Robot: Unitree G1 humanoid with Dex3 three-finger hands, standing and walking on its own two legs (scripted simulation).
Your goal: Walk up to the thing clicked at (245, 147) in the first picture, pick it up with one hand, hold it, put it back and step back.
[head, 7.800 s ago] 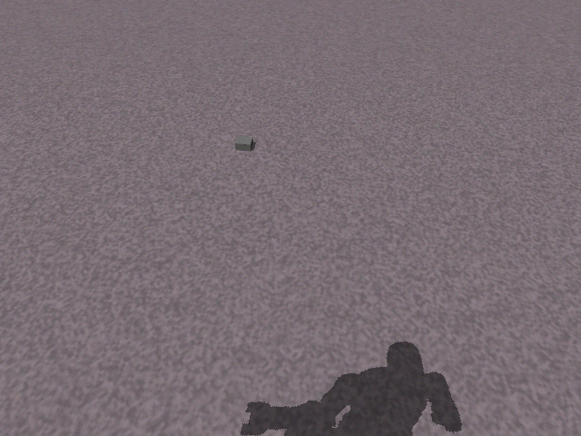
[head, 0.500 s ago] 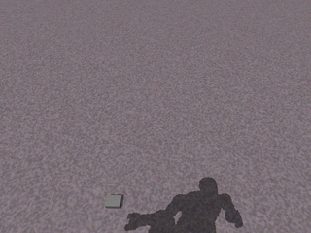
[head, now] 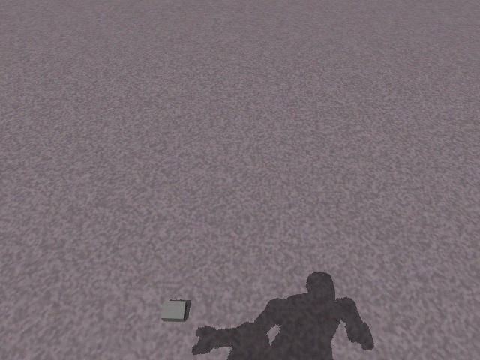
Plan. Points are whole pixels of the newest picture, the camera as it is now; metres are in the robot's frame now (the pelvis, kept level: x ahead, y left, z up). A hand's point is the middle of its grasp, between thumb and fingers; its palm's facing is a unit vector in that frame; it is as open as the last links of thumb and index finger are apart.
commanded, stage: stand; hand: left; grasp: from above
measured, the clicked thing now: (174, 311) +0.43 +0.26 -0.76
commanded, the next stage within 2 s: rise first in 0.70 s
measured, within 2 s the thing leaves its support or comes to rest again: neither
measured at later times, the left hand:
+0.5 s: hand out of the picture +0.07 +0.26 -0.16, palm faces -0.02 -0.94 -0.35, open 7.4 cm
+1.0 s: hand out of the picture +0.13 +0.25 -0.17, palm faces +0.01 -0.94 -0.33, open 8.2 cm
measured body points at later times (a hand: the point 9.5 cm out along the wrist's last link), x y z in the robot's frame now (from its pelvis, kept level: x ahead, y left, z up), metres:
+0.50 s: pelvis +0.00 +0.00 +0.00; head +0.01 +0.00 +0.45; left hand +0.07 +0.30 -0.13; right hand +0.08 -0.30 -0.13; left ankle +0.01 +0.14 -0.75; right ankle -0.03 -0.13 -0.75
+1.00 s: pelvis -0.02 +0.00 -0.02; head +0.03 +0.01 +0.43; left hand +0.13 +0.30 -0.14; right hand +0.08 -0.27 -0.14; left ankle +0.01 +0.14 -0.75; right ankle -0.03 -0.13 -0.75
